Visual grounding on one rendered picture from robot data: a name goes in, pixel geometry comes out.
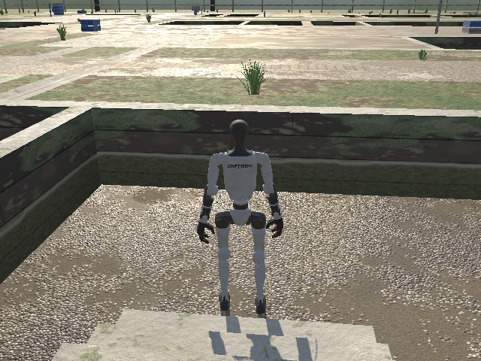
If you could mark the right robot forearm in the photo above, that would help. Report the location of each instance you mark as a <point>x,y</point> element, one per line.
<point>274,204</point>

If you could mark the left robot hand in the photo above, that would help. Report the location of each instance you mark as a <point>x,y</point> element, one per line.
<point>202,234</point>

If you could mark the right robot hand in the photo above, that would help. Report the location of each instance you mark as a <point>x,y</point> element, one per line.
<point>277,228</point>

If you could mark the left robot forearm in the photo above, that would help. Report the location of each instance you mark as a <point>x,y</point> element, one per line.
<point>206,207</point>

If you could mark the robot left shin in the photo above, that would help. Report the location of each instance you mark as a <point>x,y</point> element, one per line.
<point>223,274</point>

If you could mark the robot right upper arm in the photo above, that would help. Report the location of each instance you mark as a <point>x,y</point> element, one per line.
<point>263,159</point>

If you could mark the robot left upper arm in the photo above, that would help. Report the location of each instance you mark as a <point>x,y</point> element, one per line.
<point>213,173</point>

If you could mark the robot right thigh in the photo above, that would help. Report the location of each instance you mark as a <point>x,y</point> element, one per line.
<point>258,224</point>

